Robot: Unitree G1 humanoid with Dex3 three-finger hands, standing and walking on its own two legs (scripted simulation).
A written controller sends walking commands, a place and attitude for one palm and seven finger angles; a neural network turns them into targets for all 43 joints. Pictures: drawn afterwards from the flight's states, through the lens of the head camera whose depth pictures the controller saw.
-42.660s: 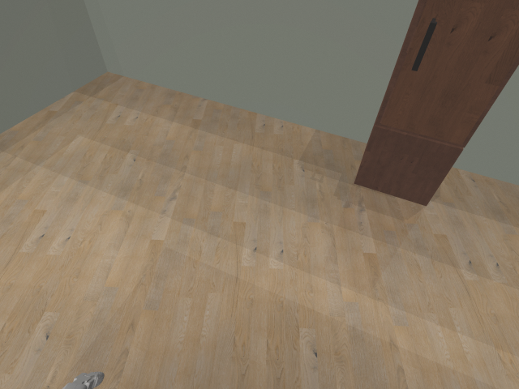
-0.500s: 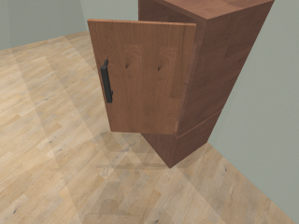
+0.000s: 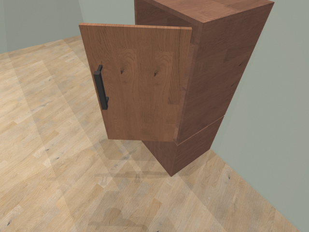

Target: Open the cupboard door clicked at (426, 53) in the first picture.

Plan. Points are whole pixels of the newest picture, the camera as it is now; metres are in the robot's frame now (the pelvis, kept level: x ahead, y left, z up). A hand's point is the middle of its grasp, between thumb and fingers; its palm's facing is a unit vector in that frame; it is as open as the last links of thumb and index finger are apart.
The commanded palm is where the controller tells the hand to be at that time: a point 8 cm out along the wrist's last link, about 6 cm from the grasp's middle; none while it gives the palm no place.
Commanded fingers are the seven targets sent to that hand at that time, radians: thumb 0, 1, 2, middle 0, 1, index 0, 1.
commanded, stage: shuffle to correct the standing spot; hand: left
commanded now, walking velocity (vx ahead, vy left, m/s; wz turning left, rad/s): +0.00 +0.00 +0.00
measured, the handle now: (102, 88) +0.59 +0.23 +0.02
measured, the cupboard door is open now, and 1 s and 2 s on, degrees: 52 52 52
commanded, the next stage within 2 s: come to a stop and stand still in 0.26 s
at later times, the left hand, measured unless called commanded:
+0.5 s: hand out of the picture +0.01 +0.17 -0.19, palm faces +0.06 -0.99 -0.13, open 7.4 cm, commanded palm none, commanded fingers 0.00 0.90 0.90 -0.20 -0.30 -0.20 -0.30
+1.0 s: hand out of the picture +0.09 +0.17 -0.17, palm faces +0.03 -0.98 -0.21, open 7.2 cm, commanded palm none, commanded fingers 0.00 0.90 0.90 -0.20 -0.30 -0.20 -0.30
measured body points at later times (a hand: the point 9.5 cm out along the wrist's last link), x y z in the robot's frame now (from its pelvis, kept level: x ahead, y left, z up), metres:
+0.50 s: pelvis +0.05 +0.02 -0.01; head +0.06 +0.04 +0.44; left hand +0.01 +0.23 -0.18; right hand +0.02 -0.20 -0.16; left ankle +0.01 +0.10 -0.74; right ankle +0.03 -0.11 -0.73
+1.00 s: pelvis +0.03 -0.01 +0.00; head +0.04 +0.00 +0.45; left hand +0.09 +0.22 -0.16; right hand +0.05 -0.23 -0.16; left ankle +0.01 +0.10 -0.74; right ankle +0.04 -0.11 -0.74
